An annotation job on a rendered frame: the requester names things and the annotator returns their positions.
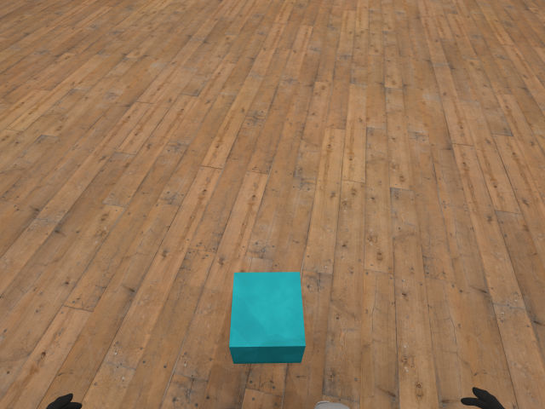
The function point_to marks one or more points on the carton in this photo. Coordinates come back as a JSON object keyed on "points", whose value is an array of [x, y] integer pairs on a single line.
{"points": [[267, 324]]}

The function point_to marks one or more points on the right robot hand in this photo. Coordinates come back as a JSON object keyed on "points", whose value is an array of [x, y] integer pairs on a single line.
{"points": [[484, 400]]}

